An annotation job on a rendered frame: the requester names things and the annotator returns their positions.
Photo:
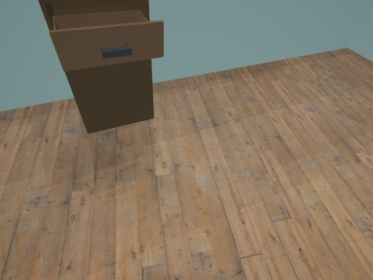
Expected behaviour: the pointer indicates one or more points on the drawer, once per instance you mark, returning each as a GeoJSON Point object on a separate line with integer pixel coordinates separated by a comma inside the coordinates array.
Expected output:
{"type": "Point", "coordinates": [78, 38]}

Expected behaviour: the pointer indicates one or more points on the cabinet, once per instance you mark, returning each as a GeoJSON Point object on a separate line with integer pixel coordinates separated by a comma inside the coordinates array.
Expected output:
{"type": "Point", "coordinates": [112, 95]}

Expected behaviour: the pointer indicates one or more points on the handle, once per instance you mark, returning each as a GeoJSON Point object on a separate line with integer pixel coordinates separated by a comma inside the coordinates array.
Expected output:
{"type": "Point", "coordinates": [116, 52]}

